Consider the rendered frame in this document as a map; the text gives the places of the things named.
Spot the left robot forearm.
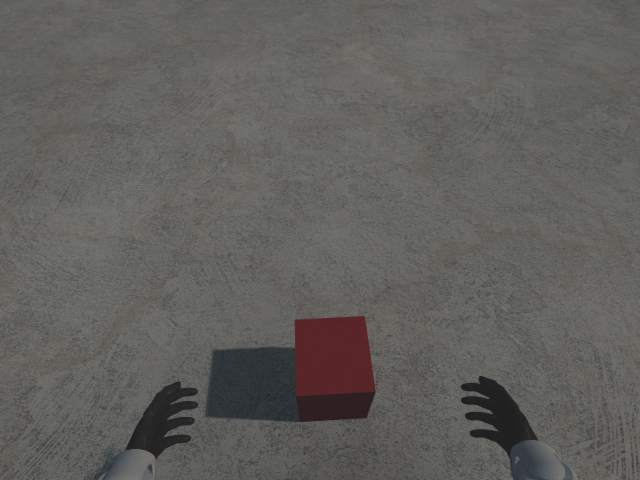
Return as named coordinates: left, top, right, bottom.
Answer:
left=97, top=449, right=157, bottom=480

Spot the carton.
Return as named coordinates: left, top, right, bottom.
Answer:
left=295, top=316, right=376, bottom=422

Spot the right robot hand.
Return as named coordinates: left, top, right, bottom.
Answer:
left=461, top=376, right=539, bottom=458

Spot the left robot hand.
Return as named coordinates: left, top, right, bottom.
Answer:
left=125, top=381, right=198, bottom=459

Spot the right robot forearm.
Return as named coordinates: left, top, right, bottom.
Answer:
left=510, top=440, right=578, bottom=480

